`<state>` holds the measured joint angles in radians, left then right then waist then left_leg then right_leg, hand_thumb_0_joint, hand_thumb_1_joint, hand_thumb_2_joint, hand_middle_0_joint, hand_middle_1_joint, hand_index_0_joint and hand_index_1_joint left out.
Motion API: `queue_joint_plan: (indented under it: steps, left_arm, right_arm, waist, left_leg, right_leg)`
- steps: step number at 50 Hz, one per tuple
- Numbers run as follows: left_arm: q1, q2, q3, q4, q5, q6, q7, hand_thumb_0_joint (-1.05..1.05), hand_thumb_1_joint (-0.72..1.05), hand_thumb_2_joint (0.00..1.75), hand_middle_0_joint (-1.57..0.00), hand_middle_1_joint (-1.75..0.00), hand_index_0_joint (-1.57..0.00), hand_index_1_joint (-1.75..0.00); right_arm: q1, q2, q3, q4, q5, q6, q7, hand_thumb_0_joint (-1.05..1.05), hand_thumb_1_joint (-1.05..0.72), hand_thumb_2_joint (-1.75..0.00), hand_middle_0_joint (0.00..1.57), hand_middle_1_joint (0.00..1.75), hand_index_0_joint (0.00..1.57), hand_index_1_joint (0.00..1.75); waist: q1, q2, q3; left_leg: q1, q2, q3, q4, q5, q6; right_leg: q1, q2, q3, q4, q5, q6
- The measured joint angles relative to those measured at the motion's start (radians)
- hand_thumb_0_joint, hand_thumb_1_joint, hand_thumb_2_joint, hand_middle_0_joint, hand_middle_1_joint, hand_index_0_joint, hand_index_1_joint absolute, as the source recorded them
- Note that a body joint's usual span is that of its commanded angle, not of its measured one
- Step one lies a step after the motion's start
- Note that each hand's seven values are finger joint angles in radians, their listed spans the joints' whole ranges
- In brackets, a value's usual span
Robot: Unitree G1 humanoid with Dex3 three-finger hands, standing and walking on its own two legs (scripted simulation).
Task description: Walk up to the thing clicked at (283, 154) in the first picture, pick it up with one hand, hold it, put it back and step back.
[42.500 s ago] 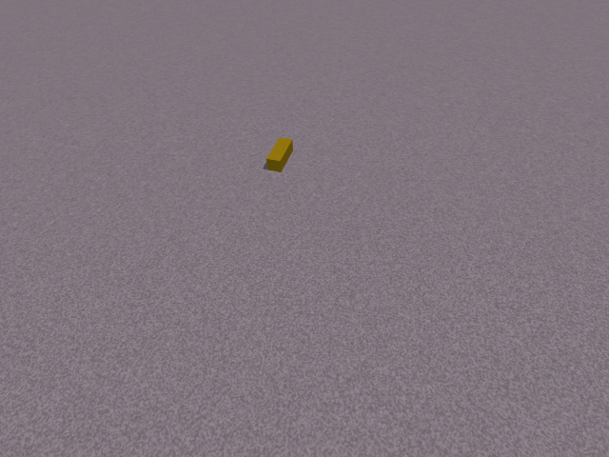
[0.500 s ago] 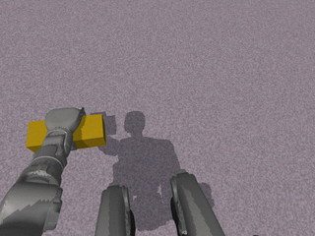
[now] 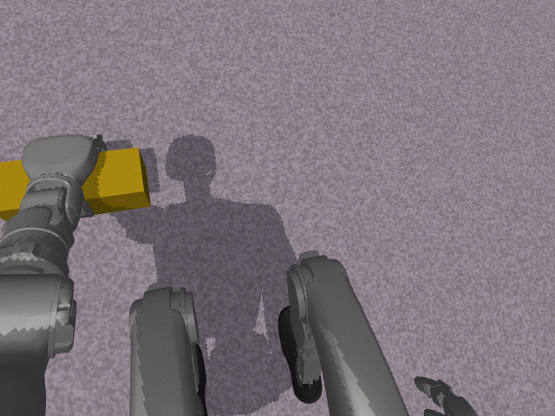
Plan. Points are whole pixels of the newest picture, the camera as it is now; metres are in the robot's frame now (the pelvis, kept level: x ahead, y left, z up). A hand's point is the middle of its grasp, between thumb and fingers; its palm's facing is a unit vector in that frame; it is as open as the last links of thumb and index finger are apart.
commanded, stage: crouch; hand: left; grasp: from above
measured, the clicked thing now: (77, 186) +0.49 +0.25 -0.20
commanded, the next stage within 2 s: lower in 0.70 s
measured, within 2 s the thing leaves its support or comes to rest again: neither
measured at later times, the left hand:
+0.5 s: hand (95, 184) +0.50 +0.23 -0.23, palm faces -0.46 -0.03 -0.89, open 10.6 cm
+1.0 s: hand (99, 185) +0.51 +0.23 -0.26, palm faces -0.47 -0.02 -0.88, open 10.5 cm
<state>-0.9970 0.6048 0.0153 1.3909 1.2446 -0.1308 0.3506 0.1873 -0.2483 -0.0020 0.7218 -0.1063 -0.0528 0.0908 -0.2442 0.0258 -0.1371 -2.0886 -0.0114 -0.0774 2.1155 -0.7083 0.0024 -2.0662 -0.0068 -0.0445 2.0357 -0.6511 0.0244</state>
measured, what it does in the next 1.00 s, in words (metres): lowers itself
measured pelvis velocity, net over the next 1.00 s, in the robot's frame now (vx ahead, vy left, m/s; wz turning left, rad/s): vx -0.01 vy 0.00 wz -0.07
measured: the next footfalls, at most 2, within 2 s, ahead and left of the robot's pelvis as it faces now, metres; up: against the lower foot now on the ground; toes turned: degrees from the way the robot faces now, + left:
none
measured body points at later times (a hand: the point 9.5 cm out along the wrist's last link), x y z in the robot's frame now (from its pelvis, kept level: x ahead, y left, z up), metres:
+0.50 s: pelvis -0.01 +0.00 -0.06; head +0.25 +0.04 +0.31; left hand +0.52 +0.23 -0.18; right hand -0.01 -0.27 -0.15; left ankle +0.06 +0.12 -0.39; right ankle +0.09 -0.13 -0.39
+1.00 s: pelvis -0.01 +0.00 -0.09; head +0.26 +0.05 +0.27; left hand +0.53 +0.23 -0.21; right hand -0.01 -0.27 -0.18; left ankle +0.06 +0.12 -0.39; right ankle +0.09 -0.13 -0.39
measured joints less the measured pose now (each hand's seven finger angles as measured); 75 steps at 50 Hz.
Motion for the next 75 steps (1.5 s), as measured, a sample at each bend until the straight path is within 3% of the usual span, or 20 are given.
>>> queue_joint_plan:
  steps: [24, 51, 61, 75]
  left_arm:
    - [-0.110, 0.128, 0.046, 0.130, 0.036, -0.034, 0.013, -0.01, -0.07, 0.54, -0.63, -0.65, -0.65, -0.60]
    - [-0.156, 0.201, 0.020, 0.174, 0.037, -0.037, 0.012, -0.01, -0.07, 0.53, -0.65, -0.63, -0.66, -0.58]
    - [-0.148, 0.232, 0.040, 0.187, 0.062, -0.053, 0.048, -0.01, -0.05, 0.51, -0.66, -0.61, -0.67, -0.55]
    - [-0.159, 0.285, 0.045, 0.229, 0.062, -0.043, 0.089, -0.01, -0.05, 0.50, -0.65, -0.61, -0.67, -0.56]
  right_arm:
    - [0.035, -0.023, 0.080, -0.011, -0.031, 0.008, 0.042, 0.01, -0.91, -0.90, 0.21, 0.30, 0.20, 0.30]
    - [0.001, -0.041, 0.144, -0.028, -0.039, 0.000, 0.050, 0.00, -0.91, -0.90, 0.21, 0.30, 0.20, 0.30]
    - [0.004, -0.048, 0.169, -0.043, -0.053, -0.010, 0.057, 0.00, -0.91, -0.90, 0.21, 0.30, 0.20, 0.30]
    - [0.003, -0.055, 0.212, -0.054, -0.070, -0.046, 0.062, 0.00, -0.91, -0.90, 0.21, 0.30, 0.20, 0.30]
  waist:
    - [-0.076, -0.014, 0.098]
    - [-0.099, -0.037, 0.150]
    - [-0.116, -0.055, 0.178]
    - [-0.143, -0.076, 0.220]
  left_leg:
    - [-0.142, 0.002, -0.026, 0.182, -0.005, -0.004]
    - [-0.223, 0.000, -0.059, 0.298, -0.009, -0.004]
    - [-0.257, -0.004, -0.074, 0.343, -0.007, -0.003]
    - [-0.265, 0.001, -0.095, 0.373, -0.022, 0.001]
  right_leg:
    - [-0.137, 0.010, -0.020, 0.162, 0.010, 0.002]
    - [-0.205, 0.017, -0.047, 0.250, 0.019, 0.009]
    - [-0.231, 0.019, -0.058, 0.282, 0.024, 0.012]
    - [-0.232, 0.027, -0.076, 0.292, 0.022, 0.018]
